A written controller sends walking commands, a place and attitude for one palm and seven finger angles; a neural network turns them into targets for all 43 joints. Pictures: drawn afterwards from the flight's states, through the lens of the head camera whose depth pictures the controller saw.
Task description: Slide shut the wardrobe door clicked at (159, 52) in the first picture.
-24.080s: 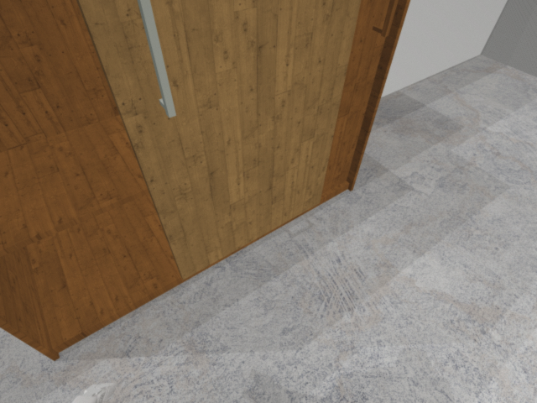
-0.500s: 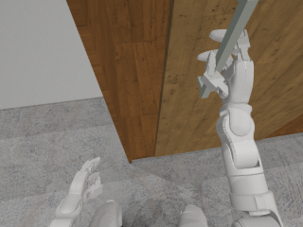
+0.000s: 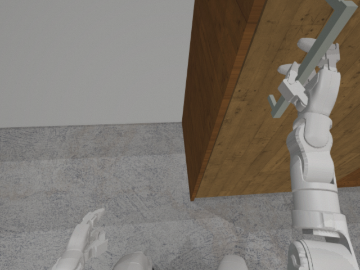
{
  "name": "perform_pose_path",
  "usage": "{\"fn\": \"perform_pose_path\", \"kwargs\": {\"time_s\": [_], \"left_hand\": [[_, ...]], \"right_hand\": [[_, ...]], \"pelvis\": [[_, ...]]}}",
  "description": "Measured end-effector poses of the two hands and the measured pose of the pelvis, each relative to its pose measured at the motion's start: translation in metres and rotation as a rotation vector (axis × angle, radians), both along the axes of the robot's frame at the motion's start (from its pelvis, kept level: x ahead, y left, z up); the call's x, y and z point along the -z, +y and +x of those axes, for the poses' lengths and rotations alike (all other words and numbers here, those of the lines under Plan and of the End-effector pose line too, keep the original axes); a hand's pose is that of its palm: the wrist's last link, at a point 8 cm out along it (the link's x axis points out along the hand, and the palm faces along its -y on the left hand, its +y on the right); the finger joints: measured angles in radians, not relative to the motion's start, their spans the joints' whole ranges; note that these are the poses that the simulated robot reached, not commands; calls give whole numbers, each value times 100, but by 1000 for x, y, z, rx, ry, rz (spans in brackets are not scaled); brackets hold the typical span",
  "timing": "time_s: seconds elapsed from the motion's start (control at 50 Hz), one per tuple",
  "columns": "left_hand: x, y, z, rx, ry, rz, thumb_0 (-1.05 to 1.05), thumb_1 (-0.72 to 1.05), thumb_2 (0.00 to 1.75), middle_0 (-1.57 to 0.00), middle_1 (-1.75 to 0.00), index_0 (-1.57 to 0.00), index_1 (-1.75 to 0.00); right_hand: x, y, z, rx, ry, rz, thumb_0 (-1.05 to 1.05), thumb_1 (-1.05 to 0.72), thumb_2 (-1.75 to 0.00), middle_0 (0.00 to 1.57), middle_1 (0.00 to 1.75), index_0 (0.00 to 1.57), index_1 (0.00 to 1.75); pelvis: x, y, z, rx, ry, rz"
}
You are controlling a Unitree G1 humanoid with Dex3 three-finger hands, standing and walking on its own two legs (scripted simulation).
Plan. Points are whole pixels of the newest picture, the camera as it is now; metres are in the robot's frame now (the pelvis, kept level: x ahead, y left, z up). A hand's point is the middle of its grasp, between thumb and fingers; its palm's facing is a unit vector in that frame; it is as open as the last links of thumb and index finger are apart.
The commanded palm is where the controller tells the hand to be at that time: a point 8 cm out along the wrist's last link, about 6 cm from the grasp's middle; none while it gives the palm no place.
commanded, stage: step sideways, sliding the door along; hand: right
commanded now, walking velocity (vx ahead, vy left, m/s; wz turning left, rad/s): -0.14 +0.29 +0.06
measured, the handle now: (298, 66) +0.45 -0.23 +0.20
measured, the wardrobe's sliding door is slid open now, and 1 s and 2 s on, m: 0.00 0.00 0.00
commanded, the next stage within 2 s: stop walking and hold the door there in 0.30 s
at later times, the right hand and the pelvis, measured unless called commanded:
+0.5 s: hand (285, 84) +0.41 -0.20 +0.19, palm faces +0.50 +0.85 -0.18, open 6.6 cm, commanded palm +0.37 -0.21 +0.18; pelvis +0.04 +0.11 +0.03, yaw +6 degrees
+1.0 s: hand (287, 84) +0.41 -0.20 +0.19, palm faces +0.60 +0.75 -0.27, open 6.5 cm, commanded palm +0.36 -0.22 +0.18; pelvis +0.05 +0.15 +0.03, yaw +10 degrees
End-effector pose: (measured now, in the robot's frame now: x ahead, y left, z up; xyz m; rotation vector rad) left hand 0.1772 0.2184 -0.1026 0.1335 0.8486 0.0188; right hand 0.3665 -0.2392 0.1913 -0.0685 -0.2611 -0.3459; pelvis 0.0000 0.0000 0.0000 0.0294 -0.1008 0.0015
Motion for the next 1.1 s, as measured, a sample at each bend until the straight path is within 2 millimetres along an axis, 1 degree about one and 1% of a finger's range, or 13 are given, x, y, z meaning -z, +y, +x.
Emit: {"fn": "perform_pose_path", "kwargs": {"time_s": [0.08,0.14,0.24,0.36,0.44,0.52,0.58,0.64,0.68,0.74,0.86,0.98,1.1], "left_hand": [[3,24,-5,-19,48,2,1,91,90,-19,-30,-20,-30],[-6,38,-8,-20,68,33,1,91,90,-19,-30,-20,-30],[-25,55,-6,-22,79,87,1,91,90,-19,-30,-20,-30],[-48,65,10,33,64,87,1,91,90,-19,-30,-20,-30],[-54,78,26,45,49,81,1,91,90,-20,-30,-20,-30],[-52,106,43,-1,-17,46,1,91,90,-20,-30,-20,-30],[-36,137,53,-17,-80,22,1,90,90,-20,-30,-20,-30],[-25,174,53,-89,-113,49,1,90,90,-20,-30,-21,-30],[-24,195,44,-153,-120,73,1,91,90,-20,-30,-20,-30],[-30,219,18,-229,-99,123,1,91,90,-20,-30,-20,-30],[-44,242,-46,-308,-8,254,1,91,90,-19,-30,-20,-30],[-53,228,-93,-392,29,247,1,91,90,-19,-30,-20,-30],[-36,208,-110,-370,70,169,1,91,90,-20,-30,-20,-30]], "right_hand": [[-2,5,-3,77,51,-9,0,-82,-87,38,140,9,134],[-4,6,-4,97,71,-4,0,-82,-87,36,140,9,136],[-1,6,-4,86,40,0,0,-82,-87,37,140,9,131],[-1,8,-4,118,41,16,0,-82,-88,34,140,11,128],[0,8,-4,150,37,-19,-1,-79,-89,35,140,12,128],[-3,3,-5,204,73,-183,-7,-71,-89,39,140,15,129],[-6,4,-6,284,108,-262,-12,-66,-89,41,140,17,129],[-9,7,-8,354,163,-291,-15,-65,-87,43,140,18,130],[-12,8,-10,375,204,-289,-15,-65,-85,44,139,19,131],[-13,8,-10,382,221,-277,-14,-65,-83,43,137,21,132],[-7,5,-8,338,135,-233,-14,-64,-86,44,138,22,130],[-7,6,-9,330,146,-203,-12,-66,-85,45,139,22,130],[-10,7,-9,351,186,-225,-12,-66,-83,45,138,22,132]], "pelvis": [[-8,22,0,27,19,-25],[-19,30,2,20,57,-41],[-25,44,2,25,61,-36],[-38,65,13,-19,47,44],[-39,87,26,-63,36,75],[-30,118,41,-115,17,75],[-9,147,52,-118,-13,20],[-4,153,51,-133,-31,21],[-8,151,50,-153,-22,2],[-14,151,49,-154,-7,-22],[-15,150,47,-142,14,-17],[-29,148,48,-168,38,-6],[-28,156,47,-205,66,-31]]}}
